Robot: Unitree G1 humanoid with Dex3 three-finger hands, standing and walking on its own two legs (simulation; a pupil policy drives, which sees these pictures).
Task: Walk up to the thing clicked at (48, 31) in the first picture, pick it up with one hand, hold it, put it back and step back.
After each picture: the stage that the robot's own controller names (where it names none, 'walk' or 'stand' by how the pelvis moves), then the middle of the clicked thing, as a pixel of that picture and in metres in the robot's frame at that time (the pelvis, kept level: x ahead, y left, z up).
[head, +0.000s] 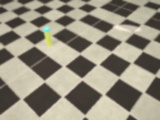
stand; (48, 36) +1.55 +0.42 -0.65
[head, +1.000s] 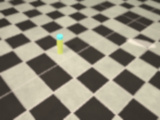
walk; (60, 44) +1.44 +0.19 -0.63
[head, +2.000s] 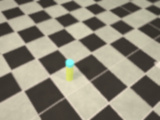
walk; (69, 70) +0.90 +0.08 -0.64
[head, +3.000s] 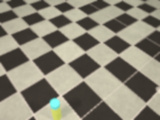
walk; (56, 110) +0.54 +0.17 -0.64
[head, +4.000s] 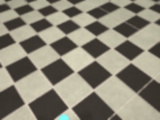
stand; out of the picture +0.43 +0.14 -0.63
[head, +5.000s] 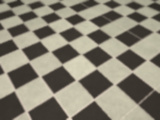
stand; out of the picture +0.39 +0.14 -0.66
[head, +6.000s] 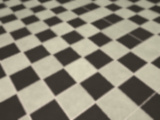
stand; out of the picture +0.40 +0.15 -0.66
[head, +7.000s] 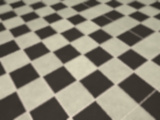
stand; out of the picture +0.39 +0.16 -0.66
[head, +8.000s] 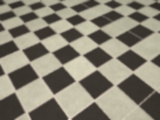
stand; out of the picture +0.38 +0.16 -0.66
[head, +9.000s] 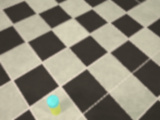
go down; (54, 106) +0.42 +0.15 -0.56
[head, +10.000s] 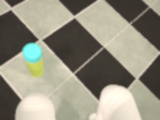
go down; (34, 62) +0.48 +0.17 -0.26
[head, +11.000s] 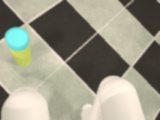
close in; (20, 50) +0.48 +0.18 -0.22
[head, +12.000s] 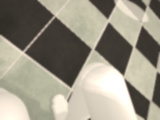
close; out of the picture +0.48 +0.23 -0.17
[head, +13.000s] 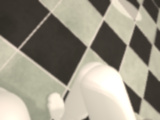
lift; out of the picture +0.46 +0.23 -0.17
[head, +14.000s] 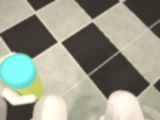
lift; (27, 82) +0.33 +0.18 -0.03
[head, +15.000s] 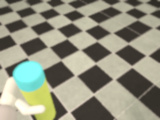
hold; (38, 97) +0.30 +0.15 +0.07
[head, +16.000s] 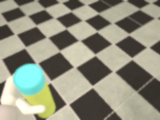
hold; (39, 95) +0.31 +0.15 +0.04
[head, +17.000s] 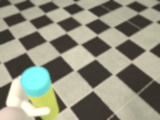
crouch; (43, 98) +0.30 +0.14 +0.04
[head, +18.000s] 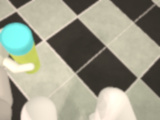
crouch; (25, 54) +0.44 +0.15 -0.05
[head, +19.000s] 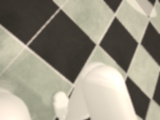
lower; out of the picture +0.44 +0.23 -0.18
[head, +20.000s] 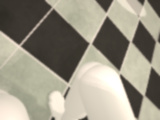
lower; out of the picture +0.46 +0.24 -0.18
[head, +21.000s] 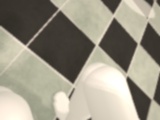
lower; out of the picture +0.44 +0.23 -0.17
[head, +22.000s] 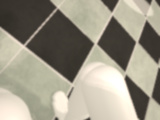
lower; out of the picture +0.45 +0.24 -0.18
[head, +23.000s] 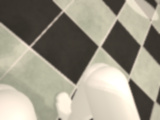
loosen; out of the picture +0.43 +0.21 -0.17
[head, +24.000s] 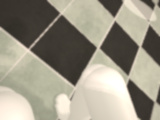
withdraw; out of the picture +0.44 +0.22 -0.18
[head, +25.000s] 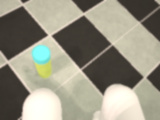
walk; (43, 64) +0.47 +0.17 -0.26
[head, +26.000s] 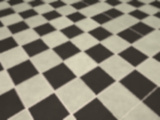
stand; out of the picture +0.38 +0.12 -0.59
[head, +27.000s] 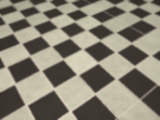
stand; out of the picture +0.39 +0.14 -0.60
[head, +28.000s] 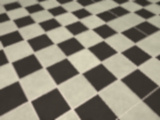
stand; out of the picture +0.40 +0.13 -0.62
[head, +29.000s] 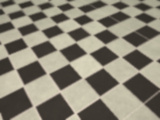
walk; out of the picture +0.41 +0.13 -0.66
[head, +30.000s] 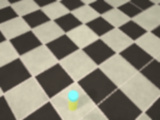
walk; (73, 101) +0.50 +0.05 -0.63
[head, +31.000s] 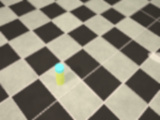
walk; (59, 75) +0.73 +0.15 -0.64
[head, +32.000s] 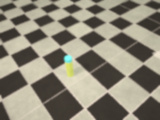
stand; (69, 66) +1.01 +0.19 -0.64
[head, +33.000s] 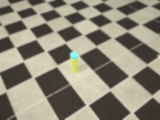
stand; (74, 63) +1.04 +0.11 -0.65
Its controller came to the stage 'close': yes
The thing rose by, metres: 0.69
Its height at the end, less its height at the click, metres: +0.00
